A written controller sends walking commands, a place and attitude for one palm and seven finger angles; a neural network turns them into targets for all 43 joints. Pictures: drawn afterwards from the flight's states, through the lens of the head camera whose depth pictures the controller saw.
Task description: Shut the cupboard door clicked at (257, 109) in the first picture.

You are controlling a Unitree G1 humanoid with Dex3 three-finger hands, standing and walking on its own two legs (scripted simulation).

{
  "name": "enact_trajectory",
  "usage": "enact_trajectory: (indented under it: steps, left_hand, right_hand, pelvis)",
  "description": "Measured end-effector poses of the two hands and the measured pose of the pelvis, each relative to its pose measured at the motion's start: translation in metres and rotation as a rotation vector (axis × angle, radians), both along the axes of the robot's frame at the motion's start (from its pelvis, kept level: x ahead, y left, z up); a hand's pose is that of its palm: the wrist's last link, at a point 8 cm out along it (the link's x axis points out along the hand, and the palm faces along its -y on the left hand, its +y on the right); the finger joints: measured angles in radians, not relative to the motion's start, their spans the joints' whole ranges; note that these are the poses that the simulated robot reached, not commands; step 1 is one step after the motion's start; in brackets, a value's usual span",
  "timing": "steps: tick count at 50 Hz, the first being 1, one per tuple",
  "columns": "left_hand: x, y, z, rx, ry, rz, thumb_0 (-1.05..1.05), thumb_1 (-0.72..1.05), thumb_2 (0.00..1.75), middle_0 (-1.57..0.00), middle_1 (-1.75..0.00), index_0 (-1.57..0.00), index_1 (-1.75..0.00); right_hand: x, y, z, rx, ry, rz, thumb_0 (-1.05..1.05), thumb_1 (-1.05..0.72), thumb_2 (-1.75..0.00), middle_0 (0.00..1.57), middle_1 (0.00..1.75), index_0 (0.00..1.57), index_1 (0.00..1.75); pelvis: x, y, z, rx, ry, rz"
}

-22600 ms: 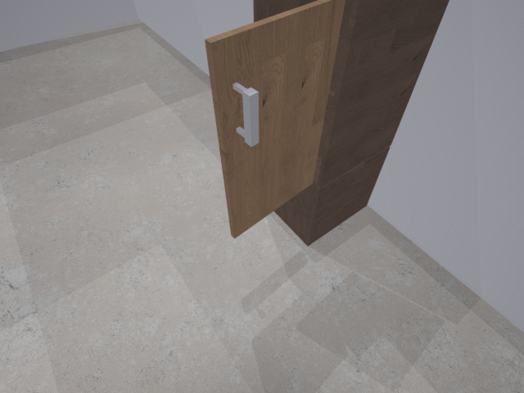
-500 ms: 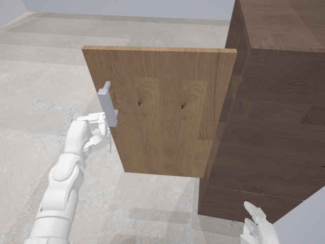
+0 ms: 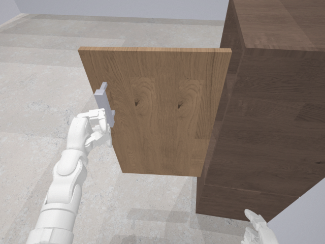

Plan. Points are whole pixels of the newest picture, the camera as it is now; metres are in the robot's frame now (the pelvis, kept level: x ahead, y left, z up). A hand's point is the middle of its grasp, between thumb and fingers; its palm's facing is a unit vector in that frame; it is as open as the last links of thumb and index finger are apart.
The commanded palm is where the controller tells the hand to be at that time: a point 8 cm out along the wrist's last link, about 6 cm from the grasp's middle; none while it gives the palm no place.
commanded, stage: bring the fist close to the handle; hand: left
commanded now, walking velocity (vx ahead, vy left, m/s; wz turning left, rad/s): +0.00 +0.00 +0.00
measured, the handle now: (107, 104) +0.45 +0.18 +0.11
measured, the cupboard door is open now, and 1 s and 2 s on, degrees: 95 82 67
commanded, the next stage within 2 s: push the door shut along its arc in 0.06 s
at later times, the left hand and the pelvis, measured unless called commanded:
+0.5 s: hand (113, 120) +0.38 +0.14 +0.12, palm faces -0.08 -1.00 -0.05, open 3.1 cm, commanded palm +0.37 +0.19 +0.11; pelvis -0.01 +0.00 +0.00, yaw +1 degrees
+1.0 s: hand (122, 105) +0.44 +0.13 +0.11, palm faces -0.19 -0.98 -0.05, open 3.1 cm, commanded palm +0.45 +0.17 +0.11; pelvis -0.02 +0.01 -0.01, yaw +2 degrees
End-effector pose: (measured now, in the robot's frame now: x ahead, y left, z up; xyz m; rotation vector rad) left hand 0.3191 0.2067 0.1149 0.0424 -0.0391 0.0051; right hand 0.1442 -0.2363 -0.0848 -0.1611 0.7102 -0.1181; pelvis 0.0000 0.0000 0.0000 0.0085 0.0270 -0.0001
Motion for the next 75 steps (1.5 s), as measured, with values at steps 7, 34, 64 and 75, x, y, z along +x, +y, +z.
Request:
enact_trajectory:
  steps: [7,34,64,75]
  left_hand:
    - [0.003,-0.001,0.004,-0.002,-0.004,-0.010,0.01,0.90,0.90,-1.31,-1.50,-1.30,-1.50]
    - [0.064,-0.003,0.007,0.011,0.033,-0.109,0.01,0.90,0.90,-1.35,-1.50,-1.32,-1.50]
    - [0.148,-0.022,0.003,0.005,0.090,-0.267,0.01,0.90,0.90,-1.30,-1.50,-1.29,-1.50]
    - [0.181,-0.054,-0.001,-0.010,0.117,-0.371,0.01,0.90,0.90,-1.30,-1.50,-1.29,-1.50]
  right_hand:
    - [0.001,0.002,0.001,0.003,-0.010,0.005,0.01,-0.91,-0.90,0.20,0.30,0.20,0.30]
    - [-0.054,-0.016,-0.022,-0.042,0.190,-0.046,0.01,-0.91,-0.90,0.20,0.30,0.20,0.30]
    - [-0.155,-0.023,-0.037,-0.099,0.451,-0.139,0.00,-0.91,-0.90,0.20,0.30,0.20,0.30]
    - [-0.171,-0.022,-0.036,-0.120,0.518,-0.178,0.00,-0.91,-0.90,0.20,0.30,0.20,0.30]
  pelvis:
    - [-0.003,0.000,0.000,0.000,-0.002,0.004]
    - [-0.012,0.001,-0.004,-0.003,0.046,0.025]
    - [-0.021,0.010,-0.018,-0.019,0.184,0.023]
    - [-0.015,0.013,-0.022,-0.025,0.237,0.015]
